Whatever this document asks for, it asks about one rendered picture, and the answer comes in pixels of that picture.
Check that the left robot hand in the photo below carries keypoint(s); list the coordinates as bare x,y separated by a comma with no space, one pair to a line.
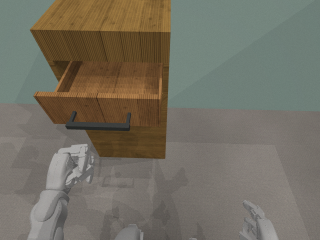
76,159

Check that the handle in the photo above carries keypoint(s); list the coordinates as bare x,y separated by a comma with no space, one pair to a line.
101,126

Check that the left robot forearm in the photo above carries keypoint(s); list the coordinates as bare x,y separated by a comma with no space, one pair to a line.
48,216

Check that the drawer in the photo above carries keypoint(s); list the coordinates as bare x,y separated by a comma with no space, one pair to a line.
105,92

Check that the left robot shin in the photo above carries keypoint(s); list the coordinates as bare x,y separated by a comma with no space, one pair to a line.
132,225

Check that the right robot hand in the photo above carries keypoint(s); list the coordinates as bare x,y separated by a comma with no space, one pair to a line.
263,229

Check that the robot left thigh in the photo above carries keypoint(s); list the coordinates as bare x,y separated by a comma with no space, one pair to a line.
130,233

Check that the cabinet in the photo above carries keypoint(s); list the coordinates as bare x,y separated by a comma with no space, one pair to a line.
137,31

